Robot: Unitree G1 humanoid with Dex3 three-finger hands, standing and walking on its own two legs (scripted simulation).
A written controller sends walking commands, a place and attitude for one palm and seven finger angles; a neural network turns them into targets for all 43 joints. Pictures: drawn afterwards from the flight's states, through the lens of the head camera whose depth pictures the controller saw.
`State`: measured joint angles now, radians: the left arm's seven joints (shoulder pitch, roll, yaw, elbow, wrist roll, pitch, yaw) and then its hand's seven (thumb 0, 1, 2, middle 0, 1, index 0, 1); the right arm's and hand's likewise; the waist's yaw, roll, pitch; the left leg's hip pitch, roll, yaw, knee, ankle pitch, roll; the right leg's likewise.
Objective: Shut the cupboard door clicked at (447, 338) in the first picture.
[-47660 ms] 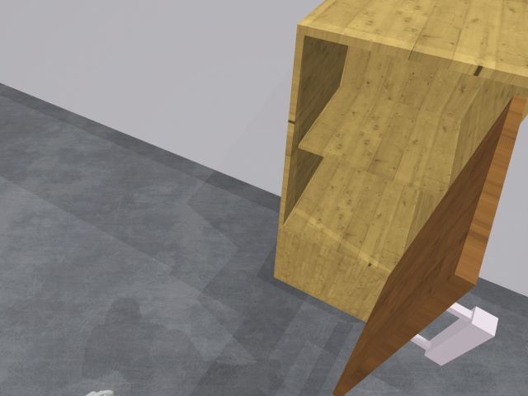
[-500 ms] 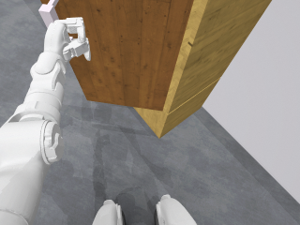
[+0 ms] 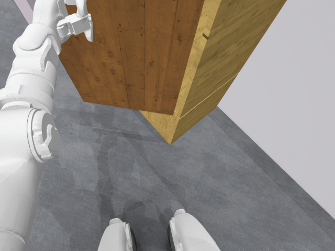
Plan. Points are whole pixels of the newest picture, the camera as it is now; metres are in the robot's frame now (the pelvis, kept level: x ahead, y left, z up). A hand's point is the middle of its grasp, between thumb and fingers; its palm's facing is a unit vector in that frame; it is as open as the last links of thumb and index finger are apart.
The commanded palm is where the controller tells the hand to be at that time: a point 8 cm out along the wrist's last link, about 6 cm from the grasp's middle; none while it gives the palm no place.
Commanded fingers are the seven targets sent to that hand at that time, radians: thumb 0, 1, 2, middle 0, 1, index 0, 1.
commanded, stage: push the door shut along its arc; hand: left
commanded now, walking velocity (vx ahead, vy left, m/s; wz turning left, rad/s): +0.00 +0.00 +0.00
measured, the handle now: (40, 11) +0.62 +0.16 +0.12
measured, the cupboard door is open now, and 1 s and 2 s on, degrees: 42 32 32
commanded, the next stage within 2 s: pull the fist back off the door in 0.18 s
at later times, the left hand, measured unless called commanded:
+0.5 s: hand (100, 8) +0.62 +0.04 +0.13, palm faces +0.17 -0.99 -0.01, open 3.1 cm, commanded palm +0.59 +0.06 +0.13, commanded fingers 0.00 0.90 0.90 -1.30 -1.50 -1.30 -1.50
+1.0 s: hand (108, 34) +0.55 +0.03 +0.12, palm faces +0.10 -0.99 -0.02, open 3.1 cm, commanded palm +0.51 +0.07 +0.13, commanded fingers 0.00 0.90 0.90 -1.30 -1.50 -1.30 -1.50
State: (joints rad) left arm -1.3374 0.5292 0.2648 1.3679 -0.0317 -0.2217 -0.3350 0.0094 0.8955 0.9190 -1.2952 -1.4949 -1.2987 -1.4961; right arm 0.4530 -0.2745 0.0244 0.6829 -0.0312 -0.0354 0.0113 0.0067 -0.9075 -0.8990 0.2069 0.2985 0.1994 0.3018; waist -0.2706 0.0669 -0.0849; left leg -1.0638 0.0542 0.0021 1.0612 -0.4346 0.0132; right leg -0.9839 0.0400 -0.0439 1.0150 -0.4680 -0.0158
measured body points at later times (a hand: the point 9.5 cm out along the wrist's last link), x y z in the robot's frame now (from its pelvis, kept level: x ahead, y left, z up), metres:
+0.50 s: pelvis +0.00 +0.00 -0.02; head +0.17 +0.01 +0.39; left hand +0.60 +0.09 +0.13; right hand -0.08 -0.23 -0.12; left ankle +0.02 +0.11 -0.66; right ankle +0.00 -0.12 -0.66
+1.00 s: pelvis +0.03 -0.01 +0.03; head +0.15 -0.02 +0.46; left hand +0.54 +0.09 +0.12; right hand +0.00 -0.27 -0.09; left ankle +0.02 +0.11 -0.66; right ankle +0.00 -0.12 -0.66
